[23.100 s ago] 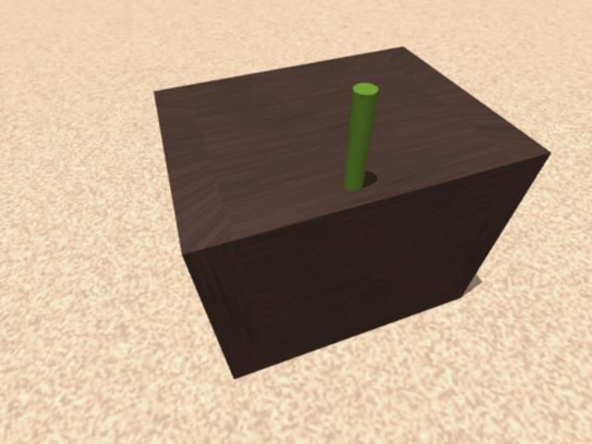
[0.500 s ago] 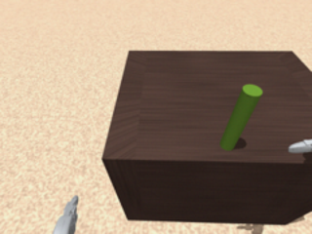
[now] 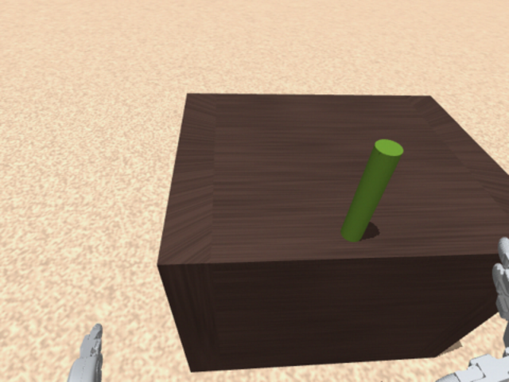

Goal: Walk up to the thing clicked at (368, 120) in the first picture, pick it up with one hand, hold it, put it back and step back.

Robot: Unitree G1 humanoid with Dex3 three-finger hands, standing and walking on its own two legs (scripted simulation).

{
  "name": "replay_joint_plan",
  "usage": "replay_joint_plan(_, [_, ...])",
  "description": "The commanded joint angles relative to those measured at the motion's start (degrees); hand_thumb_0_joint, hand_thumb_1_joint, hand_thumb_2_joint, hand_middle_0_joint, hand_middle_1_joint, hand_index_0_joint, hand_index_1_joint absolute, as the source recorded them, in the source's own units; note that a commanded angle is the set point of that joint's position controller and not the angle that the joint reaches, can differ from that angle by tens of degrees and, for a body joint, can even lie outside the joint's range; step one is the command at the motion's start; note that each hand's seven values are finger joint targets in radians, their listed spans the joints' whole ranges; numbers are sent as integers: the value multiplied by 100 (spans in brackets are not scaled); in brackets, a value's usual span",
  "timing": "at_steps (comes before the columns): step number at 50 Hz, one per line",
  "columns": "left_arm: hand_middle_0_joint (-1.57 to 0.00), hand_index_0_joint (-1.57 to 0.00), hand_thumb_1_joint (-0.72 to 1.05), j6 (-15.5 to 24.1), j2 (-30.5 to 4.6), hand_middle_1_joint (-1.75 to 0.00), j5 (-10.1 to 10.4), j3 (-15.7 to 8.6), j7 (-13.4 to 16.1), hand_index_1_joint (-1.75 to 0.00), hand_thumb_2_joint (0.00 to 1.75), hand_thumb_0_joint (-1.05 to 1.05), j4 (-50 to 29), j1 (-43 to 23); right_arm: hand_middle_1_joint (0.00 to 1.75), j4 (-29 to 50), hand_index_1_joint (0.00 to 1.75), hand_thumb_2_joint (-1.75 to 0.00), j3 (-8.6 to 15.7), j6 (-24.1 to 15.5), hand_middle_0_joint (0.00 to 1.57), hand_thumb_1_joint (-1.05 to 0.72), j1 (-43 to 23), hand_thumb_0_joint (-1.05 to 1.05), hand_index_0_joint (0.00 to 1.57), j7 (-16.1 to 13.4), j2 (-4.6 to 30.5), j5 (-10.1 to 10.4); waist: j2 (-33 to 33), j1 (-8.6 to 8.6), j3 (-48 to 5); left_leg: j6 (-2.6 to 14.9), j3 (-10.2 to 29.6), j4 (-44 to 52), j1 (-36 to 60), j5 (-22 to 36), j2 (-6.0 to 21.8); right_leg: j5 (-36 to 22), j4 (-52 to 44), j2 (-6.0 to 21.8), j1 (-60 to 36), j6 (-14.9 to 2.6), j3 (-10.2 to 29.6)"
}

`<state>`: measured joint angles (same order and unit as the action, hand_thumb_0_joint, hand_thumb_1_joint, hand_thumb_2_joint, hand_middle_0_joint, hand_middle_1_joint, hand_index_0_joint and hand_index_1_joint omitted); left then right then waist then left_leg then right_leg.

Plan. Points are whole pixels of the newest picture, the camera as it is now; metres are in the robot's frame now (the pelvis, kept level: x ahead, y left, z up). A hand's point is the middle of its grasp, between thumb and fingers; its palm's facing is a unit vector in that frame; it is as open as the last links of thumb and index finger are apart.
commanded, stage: sink last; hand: right
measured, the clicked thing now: (367, 196) +0.44 -0.22 +0.06
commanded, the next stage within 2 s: home in 0.22 s
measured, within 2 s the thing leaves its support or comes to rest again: neither
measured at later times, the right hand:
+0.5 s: hand (475, 327) +0.18 -0.26 +0.09, palm faces +0.38 +0.85 -0.37, open 17.6 cm
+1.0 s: hand (363, 369) +0.18 -0.17 -0.08, palm faces +0.07 +0.98 -0.18, open 17.6 cm
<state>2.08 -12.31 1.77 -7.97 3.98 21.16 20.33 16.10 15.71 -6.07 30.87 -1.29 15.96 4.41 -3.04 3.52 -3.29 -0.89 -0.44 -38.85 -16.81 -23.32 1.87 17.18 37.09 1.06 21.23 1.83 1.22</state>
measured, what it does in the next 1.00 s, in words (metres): stands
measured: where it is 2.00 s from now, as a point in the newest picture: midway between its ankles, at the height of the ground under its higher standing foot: outside the picture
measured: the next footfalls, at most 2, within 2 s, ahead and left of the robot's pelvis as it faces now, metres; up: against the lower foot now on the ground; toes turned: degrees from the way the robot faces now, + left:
none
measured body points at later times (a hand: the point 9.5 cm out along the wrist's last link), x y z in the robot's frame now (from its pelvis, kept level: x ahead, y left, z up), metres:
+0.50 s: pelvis +0.00 +0.01 +0.01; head -0.01 +0.02 +0.45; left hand +0.16 +0.25 -0.06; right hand +0.15 -0.31 +0.11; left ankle -0.03 +0.12 -0.72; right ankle +0.02 -0.14 -0.72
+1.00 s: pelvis +0.00 +0.00 +0.00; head +0.03 -0.01 +0.45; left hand +0.17 +0.22 -0.08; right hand +0.18 -0.22 -0.07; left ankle -0.03 +0.12 -0.72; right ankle +0.02 -0.14 -0.72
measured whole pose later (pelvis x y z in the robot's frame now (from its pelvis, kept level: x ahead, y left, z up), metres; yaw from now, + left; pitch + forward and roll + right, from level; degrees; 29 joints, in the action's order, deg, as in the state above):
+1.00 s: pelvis +0.00 +0.00 +0.00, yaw +1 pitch +3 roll +0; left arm 4.1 -9.3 -0.1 1.7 4.5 30.3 13.5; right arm -23.3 1.3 -5.3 17.4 -3.1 9.3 0.2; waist 1.3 -0.1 -0.2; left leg -0.9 0.7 -36.7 -17.6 -21.8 0.9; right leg 16.9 36.2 2.1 22.0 1.8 0.1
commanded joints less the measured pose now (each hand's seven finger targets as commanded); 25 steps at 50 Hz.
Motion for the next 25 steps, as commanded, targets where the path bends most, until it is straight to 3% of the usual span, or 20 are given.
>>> replay_joint_plan(1, [-5,-6,-52,333,-837,-6,2,-534,83,-5,4,0,-548,131,5,798,5,-5,988,-437,5,55,-645,0,5,-111,1228,39,491,-227,352,-24,-101,1074,-813,436,-35,-237,-492,-196,-428,-252,-402])
replay_joint_plan(3, [-5,-6,-52,375,-678,-5,5,-354,50,-4,4,0,-658,-64,6,645,6,-4,1137,-509,5,56,-679,0,5,-118,1338,44,546,-87,466,-10,-72,1164,-796,168,-7,-116,-521,-220,-284,-230,-409])
replay_joint_plan(5, [-5,-6,-53,418,-741,-5,-18,-399,59,-4,4,0,-698,-336,6,508,6,-4,1176,-625,5,56,-778,0,5,-125,1376,41,595,-49,400,-18,86,1283,-773,22,81,-119,-467,-247,-289,-207,-432])
replay_joint_plan(6, [-5,-6,-53,445,-655,-5,-32,-285,59,-4,4,0,-647,-487,6,511,6,-5,1094,-677,5,56,-779,0,5,-122,1335,22,549,-3,340,-25,105,1258,-702,143,92,-222,-466,-239,-322,-198,-425])
replay_joint_plan(9, [-5,-5,-54,576,-777,-5,-66,-304,92,-5,5,0,-608,-783,6,918,6,-5,1095,-815,5,56,-1049,0,5,-178,1397,1,227,67,-188,18,-41,978,-401,770,-5,-627,-497,-199,-528,-195,-360])
replay_joint_plan(10, [-5,-5,-54,621,-683,-5,-72,-166,98,-5,6,0,-616,-889,6,913,6,-5,1035,-846,5,55,-1000,0,5,-194,1372,-19,210,104,-272,23,-106,906,-297,942,-38,-729,-508,-192,-548,-206,-341])
replay_joint_plan(12, [-6,-5,-54,680,-777,-5,-76,-184,138,-6,6,0,-814,-1024,5,762,5,-5,1001,-882,5,54,-864,0,5,-223,1317,-50,359,49,-462,-13,-118,859,-154,1245,-44,-941,-483,-172,-663,-220,-340])
replay_joint_plan(13, [-6,-5,-54,684,-855,-6,-72,-251,160,-6,6,0,-866,-935,5,732,5,-5,1165,-923,5,52,-986,0,5,-248,1437,-39,357,43,-505,0,-140,896,-98,1134,-64,-880,-525,-167,-689,-210,-327])
replay_joint_plan(15, [-6,-5,-55,653,-844,-6,-83,-249,183,-6,7,0,-825,-599,5,482,5,-5,1315,-937,5,51,-786,0,5,-256,1509,-42,429,24,-449,-29,-114,1004,-64,1190,-36,-923,-528,-191,-700,-235,-360])
replay_joint_plan(16, [-6,-5,-54,630,-896,-6,-70,-370,180,-6,7,0,-810,-367,5,367,5,-6,1342,-956,5,50,-705,0,5,-235,1501,-32,503,-11,-306,-51,-91,1082,-112,1178,-14,-909,-544,-207,-675,-243,-388])
replay_joint_plan(19, [-11,-12,-30,565,-558,-16,-35,-95,94,-16,31,0,-584,74,4,1,4,-1,1073,-970,4,61,-409,0,4,-146,1136,-7,404,-26,50,-5,-185,1113,-195,1067,-78,-856,-706,-179,-680,-220,-404])
replay_joint_plan(20, [-12,-12,-22,550,-372,-16,-1,132,29,-16,39,0,-562,35,4,-139,4,-2,881,-987,5,61,-377,0,5,-91,963,16,436,-11,355,2,-168,1187,-311,879,-68,-735,-741,-185,-593,-208,-447])
replay_joint_plan(24, [-13,-13,10,595,216,-18,22,873,-95,-18,51,0,-473,-663,4,-379,4,-2,162,-970,5,61,-612,0,5,29,532,-11,277,-39,666,27,-157,1242,-458,721,-81,-576,-845,-172,-409,-211,-472])
replay_joint_plan(25, [-14,-14,18,616,210,-19,14,880,-98,-19,54,0,-437,-838,4,-401,4,-2,-2,-967,5,61,-670,0,5,49,432,-37,185,-80,580,30,-149,1203,-457,802,-79,-606,-863,-169,-442,-212,-477])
